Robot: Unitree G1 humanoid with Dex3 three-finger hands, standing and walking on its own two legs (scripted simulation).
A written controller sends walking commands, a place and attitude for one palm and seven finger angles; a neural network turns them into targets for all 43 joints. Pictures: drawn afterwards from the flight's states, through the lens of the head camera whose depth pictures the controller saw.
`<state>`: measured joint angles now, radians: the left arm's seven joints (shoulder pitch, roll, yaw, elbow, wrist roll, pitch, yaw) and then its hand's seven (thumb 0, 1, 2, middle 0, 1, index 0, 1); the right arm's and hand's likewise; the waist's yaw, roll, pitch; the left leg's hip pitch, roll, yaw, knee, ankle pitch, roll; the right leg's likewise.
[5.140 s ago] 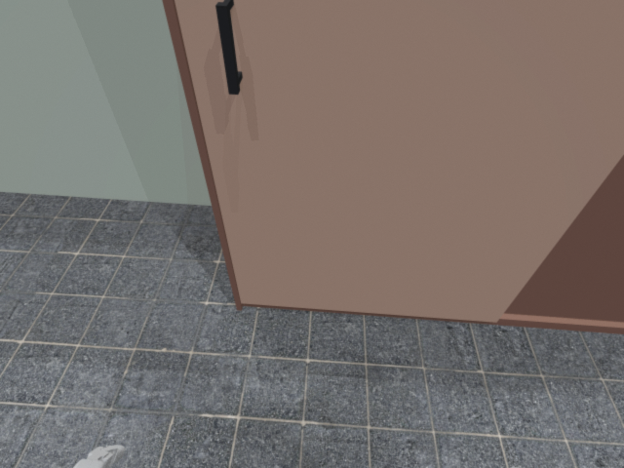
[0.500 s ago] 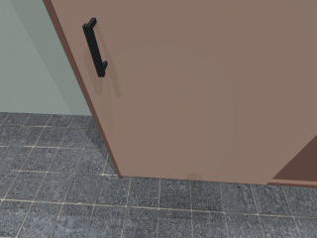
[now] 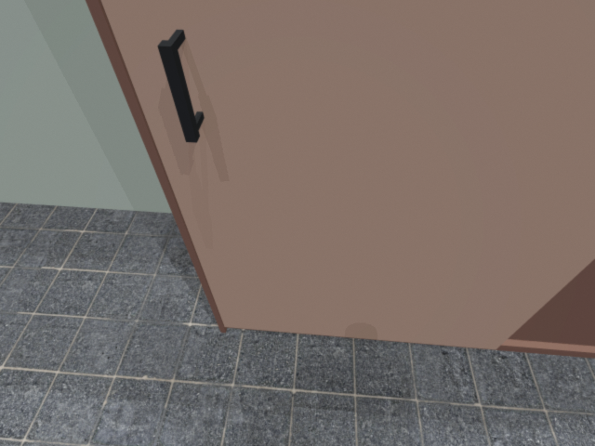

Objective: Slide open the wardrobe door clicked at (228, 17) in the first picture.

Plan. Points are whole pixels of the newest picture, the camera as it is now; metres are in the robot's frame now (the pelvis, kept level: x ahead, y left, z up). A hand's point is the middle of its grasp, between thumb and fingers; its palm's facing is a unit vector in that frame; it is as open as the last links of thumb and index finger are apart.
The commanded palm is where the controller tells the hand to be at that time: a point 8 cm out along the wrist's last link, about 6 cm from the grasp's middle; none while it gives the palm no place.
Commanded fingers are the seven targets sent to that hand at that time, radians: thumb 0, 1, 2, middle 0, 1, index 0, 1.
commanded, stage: shuffle to correct the standing spot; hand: left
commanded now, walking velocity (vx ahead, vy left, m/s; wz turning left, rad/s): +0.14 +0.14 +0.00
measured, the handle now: (185, 88) +0.55 +0.21 +0.20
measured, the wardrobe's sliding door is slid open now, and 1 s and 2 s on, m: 0.00 0.00 0.00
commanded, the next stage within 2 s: come to a stop and stand still in 0.32 s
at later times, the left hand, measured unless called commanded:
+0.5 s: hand out of the picture +0.08 +0.22 -0.17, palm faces +0.10 -0.97 -0.24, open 7.4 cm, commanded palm none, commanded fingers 0.00 0.90 0.90 -0.20 -0.30 -0.20 -0.30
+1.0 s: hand out of the picture +0.11 +0.24 -0.18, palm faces +0.04 -0.97 -0.25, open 7.4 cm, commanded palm none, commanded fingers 0.00 0.90 0.90 -0.20 -0.30 -0.20 -0.30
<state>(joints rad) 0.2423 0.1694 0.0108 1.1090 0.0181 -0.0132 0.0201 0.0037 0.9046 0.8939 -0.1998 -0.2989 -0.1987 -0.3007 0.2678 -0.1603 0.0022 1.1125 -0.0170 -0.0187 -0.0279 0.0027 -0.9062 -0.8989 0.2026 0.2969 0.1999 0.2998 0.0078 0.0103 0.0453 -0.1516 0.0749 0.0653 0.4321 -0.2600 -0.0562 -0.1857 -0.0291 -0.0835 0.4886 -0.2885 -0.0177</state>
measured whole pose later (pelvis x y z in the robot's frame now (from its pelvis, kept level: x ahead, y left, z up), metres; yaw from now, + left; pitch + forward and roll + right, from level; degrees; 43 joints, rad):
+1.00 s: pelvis +0.06 +0.05 -0.01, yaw +0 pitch +1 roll +1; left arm 0.20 0.17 0.05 0.99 0.03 0.03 0.02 0.00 0.91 0.89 -0.20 -0.30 -0.20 -0.30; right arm 0.15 -0.16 -0.04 0.98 -0.03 0.01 -0.04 0.00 -0.92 -0.90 0.21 0.30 0.20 0.30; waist 0.01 0.01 0.09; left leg -0.36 0.06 0.09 0.51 -0.15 -0.01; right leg -0.28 -0.03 -0.07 0.68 -0.44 0.01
